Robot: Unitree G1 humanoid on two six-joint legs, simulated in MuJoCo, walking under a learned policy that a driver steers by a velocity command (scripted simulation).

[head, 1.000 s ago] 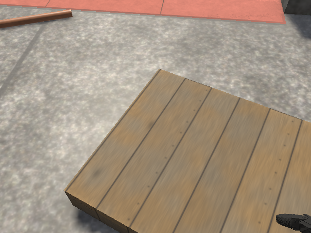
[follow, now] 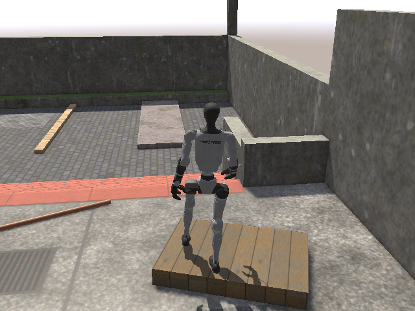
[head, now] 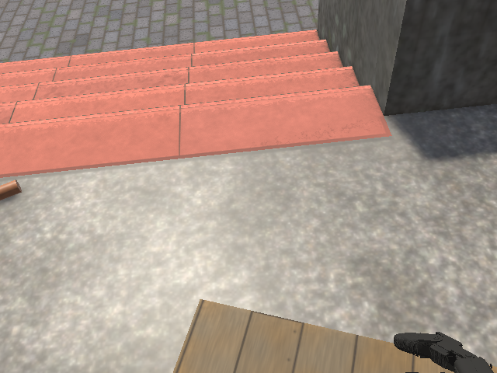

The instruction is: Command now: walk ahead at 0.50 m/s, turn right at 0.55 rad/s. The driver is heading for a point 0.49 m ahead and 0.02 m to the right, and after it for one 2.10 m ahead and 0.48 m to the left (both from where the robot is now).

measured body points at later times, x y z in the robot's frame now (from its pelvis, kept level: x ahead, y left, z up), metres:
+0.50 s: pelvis +0.27 +0.01 +0.00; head +0.29 +0.00 +0.45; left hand +0.54 +0.17 -0.08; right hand +0.20 -0.25 -0.13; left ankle +0.24 +0.13 -0.74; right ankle +0.37 -0.20 -0.68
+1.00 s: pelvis +0.50 -0.10 +0.00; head +0.50 -0.10 +0.45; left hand +0.56 +0.18 -0.12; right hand +0.61 -0.39 -0.11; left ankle +0.61 +0.07 -0.66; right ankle +0.43 -0.19 -0.74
